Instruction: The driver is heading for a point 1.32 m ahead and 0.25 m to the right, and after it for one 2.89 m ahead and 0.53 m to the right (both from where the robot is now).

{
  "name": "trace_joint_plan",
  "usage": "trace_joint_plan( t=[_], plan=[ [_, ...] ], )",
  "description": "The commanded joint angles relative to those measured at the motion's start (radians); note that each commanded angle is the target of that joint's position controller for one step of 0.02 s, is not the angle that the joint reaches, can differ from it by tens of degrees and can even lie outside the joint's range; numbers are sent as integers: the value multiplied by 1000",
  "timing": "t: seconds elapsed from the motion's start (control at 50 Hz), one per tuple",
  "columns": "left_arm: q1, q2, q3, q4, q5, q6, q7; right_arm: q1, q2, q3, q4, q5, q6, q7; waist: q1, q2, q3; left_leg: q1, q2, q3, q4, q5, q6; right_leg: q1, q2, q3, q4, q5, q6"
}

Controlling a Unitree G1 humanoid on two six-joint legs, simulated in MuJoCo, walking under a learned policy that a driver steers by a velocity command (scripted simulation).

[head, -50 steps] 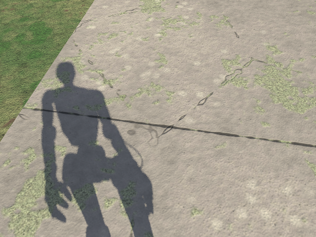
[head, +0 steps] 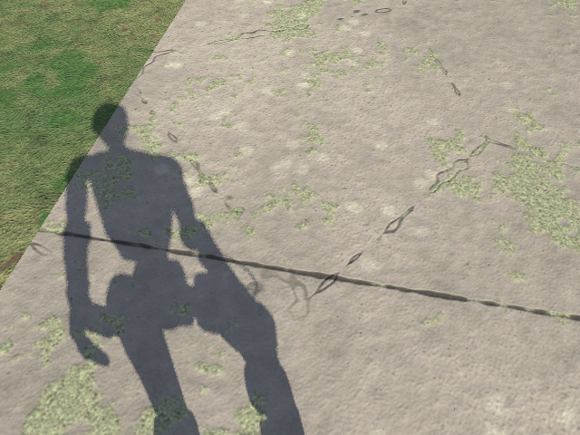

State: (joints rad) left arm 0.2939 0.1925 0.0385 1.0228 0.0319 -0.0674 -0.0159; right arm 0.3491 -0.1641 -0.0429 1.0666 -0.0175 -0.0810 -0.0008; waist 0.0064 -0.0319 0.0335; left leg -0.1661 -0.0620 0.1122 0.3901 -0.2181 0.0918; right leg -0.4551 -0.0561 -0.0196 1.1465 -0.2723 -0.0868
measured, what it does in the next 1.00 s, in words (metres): walks ahead: right foot, then left foot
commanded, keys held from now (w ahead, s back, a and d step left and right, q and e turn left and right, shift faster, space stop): w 1.00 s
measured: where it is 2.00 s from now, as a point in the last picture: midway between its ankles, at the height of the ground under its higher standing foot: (308, 231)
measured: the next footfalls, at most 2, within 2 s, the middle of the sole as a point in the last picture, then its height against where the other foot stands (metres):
right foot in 0.36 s outside the picture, level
left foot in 0.90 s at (262, 365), level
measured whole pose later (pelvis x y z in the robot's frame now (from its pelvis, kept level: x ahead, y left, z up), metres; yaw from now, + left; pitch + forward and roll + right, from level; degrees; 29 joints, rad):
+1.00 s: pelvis +0.56 +0.02 -0.01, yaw +0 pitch +0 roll -1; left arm 0.40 0.18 0.05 1.06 0.01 -0.08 0.00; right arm 0.12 -0.20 -0.06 0.92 -0.03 -0.08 0.01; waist 0.03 -0.02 0.07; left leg -0.38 -0.03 0.11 0.54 -0.17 0.10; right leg -0.22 0.01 -0.02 1.09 -0.41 -0.08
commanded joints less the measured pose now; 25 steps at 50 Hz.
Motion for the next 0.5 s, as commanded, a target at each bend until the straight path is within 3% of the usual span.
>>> trace_joint_plan(
  t=[0.02,0.14,0.24,0.3,0.32,0.34,0.36,0.38,0.4,0.42,0.44,0.48,0.5],
  plan=[
    [70,21,11,-23,1,23,-10,95,-92,-4,-8,1,-25,-9,33,76,80,9,272,-265,-277,107,114,-138,-41,9,-52,63,17],
    [-232,12,8,-129,-6,23,-20,187,-81,9,-1,2,-29,-10,-26,88,117,98,246,-177,-289,300,112,-234,-26,-49,-349,218,52],
    [-348,16,7,-177,-12,15,-19,236,-96,6,15,-2,-32,-19,-51,109,115,217,267,-141,-240,485,106,-177,14,-83,-528,235,17],
    [-280,41,21,-168,-11,2,-8,201,-122,-2,14,-9,-32,-25,-3,119,65,279,280,-111,-101,805,84,-40,67,-104,-585,140,-34],
    [-181,59,32,-139,-11,-4,0,190,-136,-7,15,-12,-29,-26,39,124,10,287,274,-100,20,919,73,70,99,-110,-604,111,-53],
    [-21,77,46,-85,-8,-12,8,171,-145,-9,12,-7,-23,-25,105,106,-71,247,246,-75,204,910,55,253,121,-120,-676,153,-73],
    [141,134,66,-42,15,-20,18,166,-127,-3,-6,2,-23,-21,162,71,-167,61,211,-59,449,657,42,507,-6,11,-685,99,-111],
    [247,242,95,-35,36,-18,19,268,-16,18,-35,46,-20,-6,132,-151,-319,-298,36,-6,887,11,-9,803,-337,522,-752,-17,-259],
    [175,218,91,-36,0,-3,6,226,-96,-7,-32,26,-18,-6,107,-62,-323,-402,6,-150,1006,-246,8,748,-348,708,-878,-45,-268],
    [52,173,75,-53,-16,-3,3,129,-105,-13,-66,15,-17,-5,57,-32,-155,-463,71,-164,996,-164,16,595,-317,538,-898,-91,-229],
    [-11,106,57,-62,-16,-12,-2,71,-96,-11,-79,7,-23,-2,39,22,-63,-446,108,-161,936,-97,17,456,-276,426,-940,-16,-198],
    [-25,35,33,-40,-17,-25,6,76,-62,-12,-76,-17,-2,5,-23,9,5,-356,153,-155,824,-57,5,294,-190,264,-984,108,-133],
    [-1,28,28,-27,-16,-32,11,91,-45,-11,-70,-22,11,11,-35,-2,5,-326,156,-148,797,-51,-4,268,-173,221,-991,160,-126]
  ],
)
Over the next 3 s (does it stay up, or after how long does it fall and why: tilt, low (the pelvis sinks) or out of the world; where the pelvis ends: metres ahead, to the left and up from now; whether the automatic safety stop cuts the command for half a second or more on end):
stays up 1.50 -0.32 0.00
